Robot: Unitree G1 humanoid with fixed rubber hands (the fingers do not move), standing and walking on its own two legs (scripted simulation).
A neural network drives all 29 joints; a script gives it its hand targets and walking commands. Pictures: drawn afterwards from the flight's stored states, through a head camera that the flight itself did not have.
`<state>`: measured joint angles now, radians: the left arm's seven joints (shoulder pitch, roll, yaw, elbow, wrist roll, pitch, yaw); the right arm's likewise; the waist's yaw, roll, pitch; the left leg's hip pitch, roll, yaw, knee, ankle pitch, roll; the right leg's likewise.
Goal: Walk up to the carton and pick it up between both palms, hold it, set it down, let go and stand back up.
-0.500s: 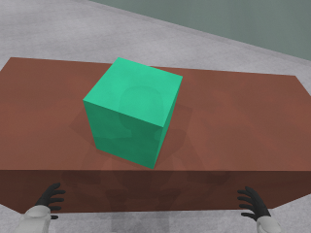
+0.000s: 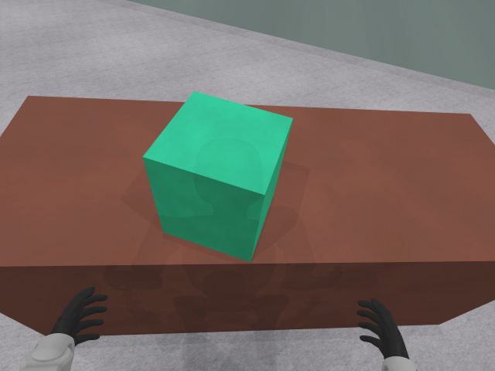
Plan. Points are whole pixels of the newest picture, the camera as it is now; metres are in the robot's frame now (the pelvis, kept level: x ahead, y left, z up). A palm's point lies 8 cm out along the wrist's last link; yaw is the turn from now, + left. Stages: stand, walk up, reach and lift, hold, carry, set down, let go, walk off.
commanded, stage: reach and lift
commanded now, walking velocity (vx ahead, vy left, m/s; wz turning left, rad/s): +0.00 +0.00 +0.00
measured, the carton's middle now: (223, 179) +0.47 +0.05 -0.03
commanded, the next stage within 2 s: none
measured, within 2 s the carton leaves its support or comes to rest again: neither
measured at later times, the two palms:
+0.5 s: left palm (48, 324) +0.18 +0.30 -0.05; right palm (353, 322) +0.19 -0.18 -0.05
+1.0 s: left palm (51, 318) +0.19 +0.29 -0.03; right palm (340, 326) +0.18 -0.15 -0.03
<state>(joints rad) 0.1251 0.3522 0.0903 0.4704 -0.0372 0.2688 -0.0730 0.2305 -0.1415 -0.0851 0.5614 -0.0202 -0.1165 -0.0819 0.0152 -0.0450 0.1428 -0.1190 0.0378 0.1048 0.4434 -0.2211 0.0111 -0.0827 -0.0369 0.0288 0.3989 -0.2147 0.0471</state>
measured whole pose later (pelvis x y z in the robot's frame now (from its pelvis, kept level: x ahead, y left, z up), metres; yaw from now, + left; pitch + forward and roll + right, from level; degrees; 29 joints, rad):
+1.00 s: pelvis +0.01 +0.01 -0.01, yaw +2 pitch -5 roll -2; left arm 0.20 0.48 0.00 0.39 -0.28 -0.22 -0.26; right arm 0.32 0.07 0.05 0.43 0.11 -0.45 -0.31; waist 0.06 -0.03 0.15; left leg -0.18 0.04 0.05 0.56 -0.30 0.02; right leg -0.09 -0.02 0.01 0.44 -0.26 0.05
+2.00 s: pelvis +0.01 +0.01 +0.00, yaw +2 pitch -4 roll -2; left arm -0.33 0.49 -0.03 0.52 -0.32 0.11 -0.18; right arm -0.13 -0.04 0.01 0.24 0.21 0.11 -0.34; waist -0.05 -0.04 0.10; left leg -0.17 0.03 0.06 0.48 -0.24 0.03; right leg -0.08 -0.03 0.03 0.35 -0.20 0.05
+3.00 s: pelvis +0.01 +0.01 +0.00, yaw +2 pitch +5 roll -2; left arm -0.98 0.50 -0.07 1.07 -0.28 0.16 -0.15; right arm -0.73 -0.06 -0.05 0.68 0.25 0.20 -0.33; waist -0.19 -0.06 -0.03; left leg -0.32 0.02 0.03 0.44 -0.20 0.02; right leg -0.22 -0.03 0.00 0.30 -0.16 0.05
